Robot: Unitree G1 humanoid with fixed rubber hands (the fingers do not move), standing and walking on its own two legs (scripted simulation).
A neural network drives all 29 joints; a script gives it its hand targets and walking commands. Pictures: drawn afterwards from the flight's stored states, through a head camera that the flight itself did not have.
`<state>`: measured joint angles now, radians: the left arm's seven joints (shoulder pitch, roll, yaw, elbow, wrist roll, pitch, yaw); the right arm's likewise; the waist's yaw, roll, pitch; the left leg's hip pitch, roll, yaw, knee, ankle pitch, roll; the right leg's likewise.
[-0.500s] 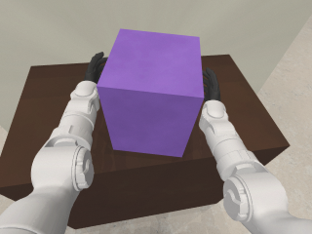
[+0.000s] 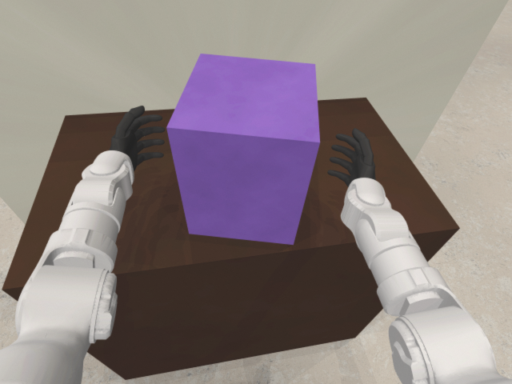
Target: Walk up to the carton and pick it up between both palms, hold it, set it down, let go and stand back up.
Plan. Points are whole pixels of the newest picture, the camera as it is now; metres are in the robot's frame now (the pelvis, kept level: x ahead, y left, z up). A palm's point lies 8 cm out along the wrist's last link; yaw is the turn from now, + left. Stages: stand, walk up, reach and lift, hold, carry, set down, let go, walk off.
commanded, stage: set down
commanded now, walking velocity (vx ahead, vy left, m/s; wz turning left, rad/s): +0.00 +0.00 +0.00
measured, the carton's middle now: (248, 153) +0.49 +0.04 +0.09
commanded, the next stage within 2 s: none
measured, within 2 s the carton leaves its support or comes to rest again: neither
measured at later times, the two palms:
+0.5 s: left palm (91, 186) +0.36 +0.27 +0.13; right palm (364, 209) +0.34 -0.12 +0.12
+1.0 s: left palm (77, 234) +0.29 +0.26 +0.12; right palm (387, 252) +0.27 -0.14 +0.12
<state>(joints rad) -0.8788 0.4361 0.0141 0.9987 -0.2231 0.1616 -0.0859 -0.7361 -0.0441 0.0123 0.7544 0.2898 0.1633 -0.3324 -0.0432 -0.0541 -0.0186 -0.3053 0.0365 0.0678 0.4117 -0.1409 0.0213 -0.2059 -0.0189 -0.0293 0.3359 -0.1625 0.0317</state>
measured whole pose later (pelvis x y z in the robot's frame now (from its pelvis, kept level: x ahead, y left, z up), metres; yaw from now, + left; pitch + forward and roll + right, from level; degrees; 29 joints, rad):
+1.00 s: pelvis +0.02 +0.00 +0.00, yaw -2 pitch -7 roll -1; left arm -0.05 0.42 0.21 -0.12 -0.25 0.54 -0.18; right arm 0.07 -0.02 0.10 -0.32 0.26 0.47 -0.40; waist 0.05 -0.01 0.07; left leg -0.07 0.03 0.10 0.37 -0.18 0.01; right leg 0.01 -0.02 0.02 0.31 -0.20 0.03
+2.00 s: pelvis +0.05 -0.01 +0.00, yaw -2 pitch -3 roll +0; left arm 0.36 0.39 0.16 -0.25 -0.22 0.28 -0.16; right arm 0.52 -0.05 0.12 -0.43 0.20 0.29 -0.26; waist 0.08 -0.03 0.08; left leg -0.08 0.03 0.10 0.32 -0.19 0.00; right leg 0.00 -0.01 0.04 0.27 -0.21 0.02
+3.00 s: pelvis +0.02 -0.01 +0.00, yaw -2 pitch -3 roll +0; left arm 0.25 0.32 0.04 0.17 -0.14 0.23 -0.06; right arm 0.31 -0.11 0.03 0.19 0.08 0.07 -0.09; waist 0.05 -0.03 0.07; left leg -0.12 0.03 0.07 0.33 -0.16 -0.01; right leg -0.07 -0.01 0.03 0.33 -0.21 0.02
